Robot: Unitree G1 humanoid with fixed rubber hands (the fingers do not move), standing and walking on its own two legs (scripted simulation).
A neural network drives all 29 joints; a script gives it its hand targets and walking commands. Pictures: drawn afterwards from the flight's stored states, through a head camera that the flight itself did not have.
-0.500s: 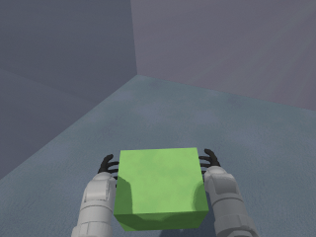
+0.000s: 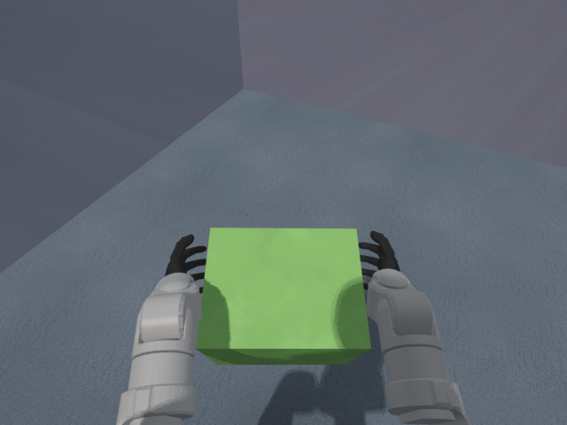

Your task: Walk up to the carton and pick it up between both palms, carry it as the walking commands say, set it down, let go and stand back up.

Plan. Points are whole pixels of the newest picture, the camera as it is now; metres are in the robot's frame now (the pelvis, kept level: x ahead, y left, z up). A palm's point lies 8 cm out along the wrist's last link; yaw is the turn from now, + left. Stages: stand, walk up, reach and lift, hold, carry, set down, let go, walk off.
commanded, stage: carry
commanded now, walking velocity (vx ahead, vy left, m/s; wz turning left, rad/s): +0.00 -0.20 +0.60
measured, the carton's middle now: (282, 300) +0.31 +0.01 -0.02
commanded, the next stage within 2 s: none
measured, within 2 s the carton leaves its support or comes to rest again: neither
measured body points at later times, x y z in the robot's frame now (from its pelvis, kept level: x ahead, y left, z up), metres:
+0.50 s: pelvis -0.02 -0.03 -0.01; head -0.02 -0.04 +0.44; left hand +0.21 +0.18 +0.06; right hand +0.27 -0.12 +0.05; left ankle +0.01 +0.12 -0.71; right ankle +0.03 -0.13 -0.73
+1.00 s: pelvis -0.02 -0.08 +0.00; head +0.01 -0.06 +0.45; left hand +0.13 +0.20 +0.07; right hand +0.29 -0.06 +0.06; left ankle -0.03 +0.04 -0.72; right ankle +0.06 -0.21 -0.70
